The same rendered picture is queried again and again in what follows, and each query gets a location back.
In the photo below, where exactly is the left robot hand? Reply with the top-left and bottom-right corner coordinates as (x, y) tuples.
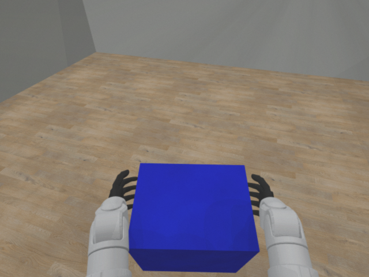
(108, 170), (138, 210)

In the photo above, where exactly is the right robot hand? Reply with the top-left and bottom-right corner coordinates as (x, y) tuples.
(248, 174), (274, 216)

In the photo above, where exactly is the robot left forearm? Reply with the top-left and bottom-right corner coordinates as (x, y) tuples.
(86, 196), (132, 277)

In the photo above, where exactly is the carton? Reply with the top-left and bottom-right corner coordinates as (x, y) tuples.
(129, 163), (260, 273)

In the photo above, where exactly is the robot right forearm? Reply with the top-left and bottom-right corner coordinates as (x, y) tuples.
(259, 197), (319, 277)

